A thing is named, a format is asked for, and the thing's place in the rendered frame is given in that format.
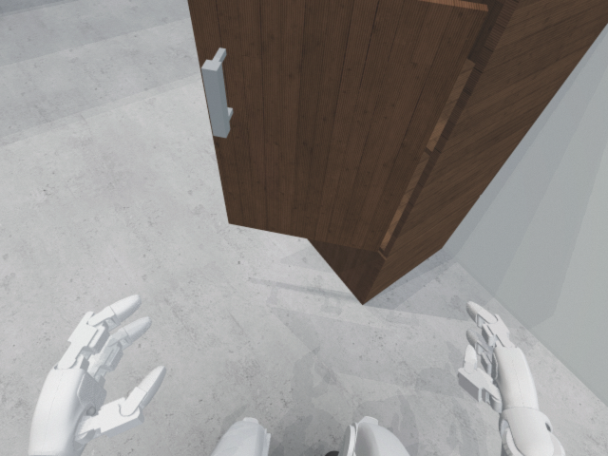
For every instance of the left robot thigh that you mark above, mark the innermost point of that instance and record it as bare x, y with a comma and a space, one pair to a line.
243, 439

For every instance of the left robot hand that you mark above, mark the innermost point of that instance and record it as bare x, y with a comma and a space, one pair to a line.
59, 425

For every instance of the right robot thigh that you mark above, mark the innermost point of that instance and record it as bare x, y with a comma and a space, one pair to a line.
371, 440

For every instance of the robot right forearm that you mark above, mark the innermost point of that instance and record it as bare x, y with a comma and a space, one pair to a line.
527, 432

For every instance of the cupboard door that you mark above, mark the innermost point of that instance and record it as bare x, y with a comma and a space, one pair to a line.
334, 103

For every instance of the handle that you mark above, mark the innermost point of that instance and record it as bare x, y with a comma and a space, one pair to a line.
213, 80

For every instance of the right robot hand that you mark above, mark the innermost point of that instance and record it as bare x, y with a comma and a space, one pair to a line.
506, 363

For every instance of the robot thigh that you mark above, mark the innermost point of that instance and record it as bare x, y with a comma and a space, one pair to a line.
371, 440
243, 439

